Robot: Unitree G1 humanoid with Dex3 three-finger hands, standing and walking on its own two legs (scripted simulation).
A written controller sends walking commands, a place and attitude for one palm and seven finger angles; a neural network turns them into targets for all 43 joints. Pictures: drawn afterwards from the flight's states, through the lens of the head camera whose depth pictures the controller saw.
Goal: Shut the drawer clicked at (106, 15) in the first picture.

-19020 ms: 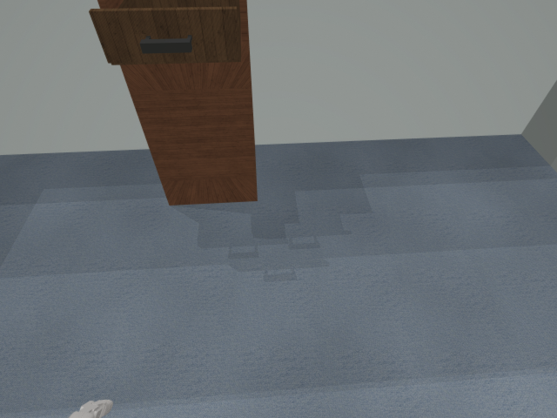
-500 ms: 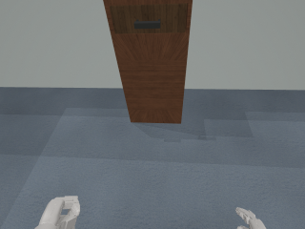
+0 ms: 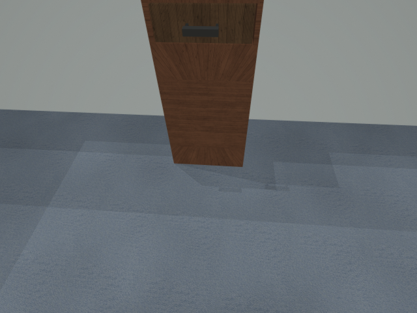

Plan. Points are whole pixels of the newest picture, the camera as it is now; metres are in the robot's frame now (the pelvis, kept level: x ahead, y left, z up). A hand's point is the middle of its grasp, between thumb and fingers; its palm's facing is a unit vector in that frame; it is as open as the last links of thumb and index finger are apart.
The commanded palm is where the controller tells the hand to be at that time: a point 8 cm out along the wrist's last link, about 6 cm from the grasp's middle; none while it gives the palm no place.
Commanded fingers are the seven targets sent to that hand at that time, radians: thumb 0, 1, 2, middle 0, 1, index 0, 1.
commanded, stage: let the arm hang, fingers relaxed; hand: left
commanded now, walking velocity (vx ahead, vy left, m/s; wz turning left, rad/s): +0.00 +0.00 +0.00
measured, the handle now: (201, 28) +1.03 +0.08 +0.08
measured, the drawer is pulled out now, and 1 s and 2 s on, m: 0.00 0.00 0.00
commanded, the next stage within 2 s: look to check the result in 0.42 s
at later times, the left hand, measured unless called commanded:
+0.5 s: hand out of the picture +0.08 +0.20 -0.16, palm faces -0.01 -0.96 -0.27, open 7.4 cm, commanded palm none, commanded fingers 0.00 0.90 0.90 -0.20 -0.30 -0.20 -0.30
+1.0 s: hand out of the picture +0.11 +0.22 -0.15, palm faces -0.02 -0.94 -0.34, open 7.4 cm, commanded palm none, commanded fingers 0.00 0.90 0.90 -0.20 -0.30 -0.20 -0.30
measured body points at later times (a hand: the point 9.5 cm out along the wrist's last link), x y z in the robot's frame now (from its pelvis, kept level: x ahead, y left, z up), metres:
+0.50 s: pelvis +0.02 -0.01 +0.00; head +0.03 -0.02 +0.45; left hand +0.08 +0.25 -0.14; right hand +0.05 -0.26 -0.15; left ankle +0.02 +0.10 -0.74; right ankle +0.05 -0.10 -0.74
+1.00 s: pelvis +0.04 -0.02 +0.01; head +0.05 -0.03 +0.46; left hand +0.12 +0.27 -0.12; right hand +0.09 -0.30 -0.14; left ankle +0.02 +0.10 -0.74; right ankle +0.05 -0.10 -0.74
